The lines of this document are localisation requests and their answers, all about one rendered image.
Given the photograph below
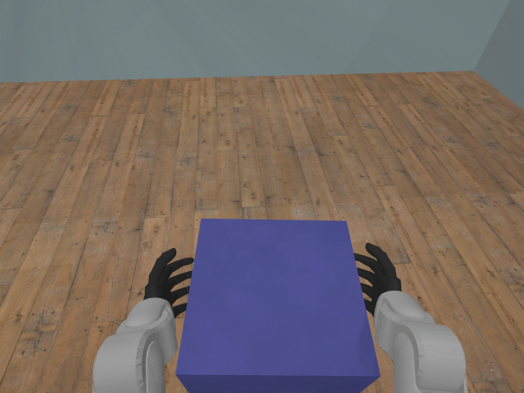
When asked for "robot left hand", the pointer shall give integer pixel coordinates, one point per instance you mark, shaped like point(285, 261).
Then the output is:
point(160, 285)

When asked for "carton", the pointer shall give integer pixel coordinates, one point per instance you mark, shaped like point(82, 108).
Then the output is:
point(275, 306)

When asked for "robot left forearm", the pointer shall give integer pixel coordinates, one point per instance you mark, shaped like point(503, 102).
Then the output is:
point(133, 360)

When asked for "robot right hand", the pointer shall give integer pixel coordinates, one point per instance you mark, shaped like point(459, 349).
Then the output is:
point(383, 279)

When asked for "robot right forearm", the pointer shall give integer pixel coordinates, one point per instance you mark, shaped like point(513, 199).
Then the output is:
point(428, 357)

